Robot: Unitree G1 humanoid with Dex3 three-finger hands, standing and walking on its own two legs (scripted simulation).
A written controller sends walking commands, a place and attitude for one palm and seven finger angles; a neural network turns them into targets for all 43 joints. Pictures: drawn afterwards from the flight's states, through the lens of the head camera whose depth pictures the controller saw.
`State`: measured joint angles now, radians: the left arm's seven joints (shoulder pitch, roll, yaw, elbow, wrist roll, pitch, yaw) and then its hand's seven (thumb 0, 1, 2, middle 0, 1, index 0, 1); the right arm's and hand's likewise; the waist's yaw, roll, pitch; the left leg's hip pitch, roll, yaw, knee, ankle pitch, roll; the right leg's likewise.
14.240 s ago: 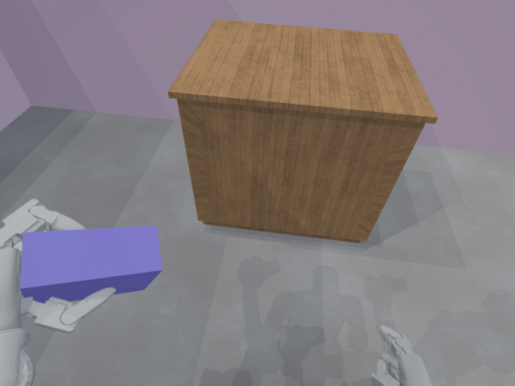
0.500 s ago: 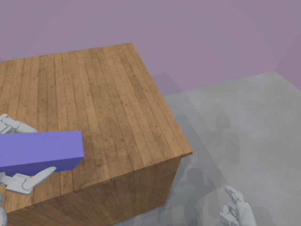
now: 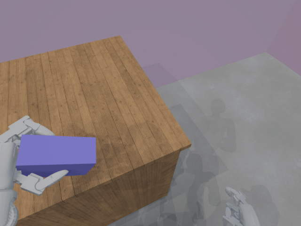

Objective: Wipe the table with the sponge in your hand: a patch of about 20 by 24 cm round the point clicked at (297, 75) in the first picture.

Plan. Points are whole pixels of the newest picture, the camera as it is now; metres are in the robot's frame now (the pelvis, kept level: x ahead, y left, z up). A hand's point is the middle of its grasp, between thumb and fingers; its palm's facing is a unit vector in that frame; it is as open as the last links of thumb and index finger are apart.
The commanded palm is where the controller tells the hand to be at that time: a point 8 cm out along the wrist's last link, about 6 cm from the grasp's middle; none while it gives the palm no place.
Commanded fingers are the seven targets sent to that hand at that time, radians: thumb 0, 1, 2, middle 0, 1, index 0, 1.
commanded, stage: come to a stop and stand still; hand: left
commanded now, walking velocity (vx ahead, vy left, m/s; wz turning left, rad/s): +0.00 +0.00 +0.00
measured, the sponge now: (69, 157) +0.24 +0.19 +0.10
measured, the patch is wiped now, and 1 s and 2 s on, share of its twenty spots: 0.00 0.00 0.00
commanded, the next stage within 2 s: look again from close up in 0.58 s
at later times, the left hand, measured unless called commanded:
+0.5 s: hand (21, 147) +0.24 +0.28 +0.14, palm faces +0.37 -0.84 -0.39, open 10.0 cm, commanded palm +0.18 +0.31 +0.18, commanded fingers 0.00 0.10 1.30 -1.20 -1.60 -1.20 -1.60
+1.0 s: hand (17, 156) +0.22 +0.27 +0.14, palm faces +0.39 -0.84 -0.38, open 10.0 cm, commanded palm +0.16 +0.30 +0.18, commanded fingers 0.00 0.10 1.30 -1.20 -1.60 -1.20 -1.60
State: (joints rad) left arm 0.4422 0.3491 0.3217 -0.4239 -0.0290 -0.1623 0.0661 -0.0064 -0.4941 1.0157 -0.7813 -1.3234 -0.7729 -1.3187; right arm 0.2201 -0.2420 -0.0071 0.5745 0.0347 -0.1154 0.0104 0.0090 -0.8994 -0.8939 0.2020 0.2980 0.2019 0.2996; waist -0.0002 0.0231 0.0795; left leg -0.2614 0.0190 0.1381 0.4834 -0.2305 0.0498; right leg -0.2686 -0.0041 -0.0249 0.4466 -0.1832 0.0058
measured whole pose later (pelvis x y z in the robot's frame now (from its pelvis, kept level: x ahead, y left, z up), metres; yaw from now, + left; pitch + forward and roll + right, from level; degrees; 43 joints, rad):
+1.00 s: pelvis +0.01 +0.02 +0.00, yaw +2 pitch -1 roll -1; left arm 0.43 0.35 0.34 -0.41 -0.03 -0.18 0.09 -0.01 -0.50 1.02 -0.79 -1.32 -0.78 -1.31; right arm 0.24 -0.20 0.02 0.58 0.01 -0.11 -0.03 0.01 -0.90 -0.89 0.20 0.30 0.20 0.30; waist 0.02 -0.01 0.05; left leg -0.21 -0.01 0.11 0.46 -0.23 0.07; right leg -0.19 -0.03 -0.05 0.39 -0.18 0.03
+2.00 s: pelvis +0.02 +0.00 +0.00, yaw +7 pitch +2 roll -1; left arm 0.44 0.44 0.38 -0.44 -0.10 -0.26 0.11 -0.01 -0.49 1.02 -0.78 -1.32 -0.78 -1.31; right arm 0.18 -0.22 -0.01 0.58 0.04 -0.14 0.00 0.01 -0.90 -0.89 0.20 0.30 0.20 0.30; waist 0.04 -0.02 0.04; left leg -0.28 -0.04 0.03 0.49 -0.24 0.05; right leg -0.25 -0.03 -0.07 0.48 -0.25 0.01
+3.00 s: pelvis -0.01 +0.01 +0.00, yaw +7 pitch -1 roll -1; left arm 0.46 0.38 0.33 -0.45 -0.09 -0.20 0.11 -0.01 -0.49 1.02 -0.78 -1.32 -0.77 -1.32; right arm 0.19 -0.21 0.01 0.59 0.04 -0.15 -0.03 0.01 -0.90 -0.89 0.20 0.30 0.20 0.30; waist 0.03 0.00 0.05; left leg -0.26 -0.04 0.04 0.45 -0.18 0.06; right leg -0.22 -0.03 -0.07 0.40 -0.17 0.02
